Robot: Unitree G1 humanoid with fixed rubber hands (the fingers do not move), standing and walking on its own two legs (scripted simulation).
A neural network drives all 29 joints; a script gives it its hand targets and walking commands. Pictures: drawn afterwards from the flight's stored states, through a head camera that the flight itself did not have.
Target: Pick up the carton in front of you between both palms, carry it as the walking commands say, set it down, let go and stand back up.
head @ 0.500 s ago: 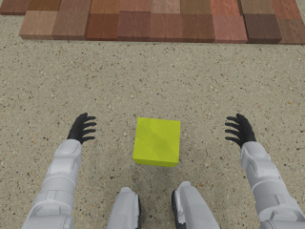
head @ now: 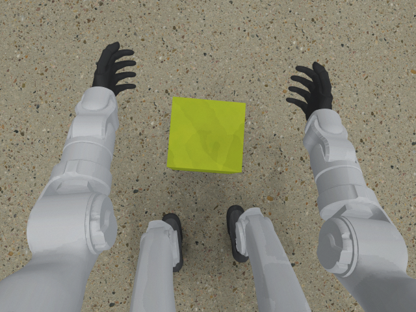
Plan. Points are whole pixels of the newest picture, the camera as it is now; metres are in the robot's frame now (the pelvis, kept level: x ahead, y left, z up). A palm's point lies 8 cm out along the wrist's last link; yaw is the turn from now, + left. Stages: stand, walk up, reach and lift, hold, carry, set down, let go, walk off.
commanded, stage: reach and lift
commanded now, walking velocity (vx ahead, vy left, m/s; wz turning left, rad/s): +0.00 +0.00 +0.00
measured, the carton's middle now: (204, 140) +0.46 -0.04 -0.49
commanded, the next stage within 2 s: none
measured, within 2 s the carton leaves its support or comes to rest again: leaves its support in 1.58 s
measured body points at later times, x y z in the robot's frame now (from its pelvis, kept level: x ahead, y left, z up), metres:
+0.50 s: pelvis -0.03 +0.00 -0.19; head +0.31 +0.00 +0.10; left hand +0.51 +0.15 -0.36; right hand +0.45 -0.23 -0.35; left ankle +0.08 +0.11 -0.58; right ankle +0.08 -0.13 -0.58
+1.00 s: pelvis -0.04 +0.00 -0.24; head +0.33 -0.01 +0.02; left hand +0.52 +0.13 -0.43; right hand +0.46 -0.23 -0.43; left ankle +0.08 +0.11 -0.58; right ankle +0.08 -0.13 -0.58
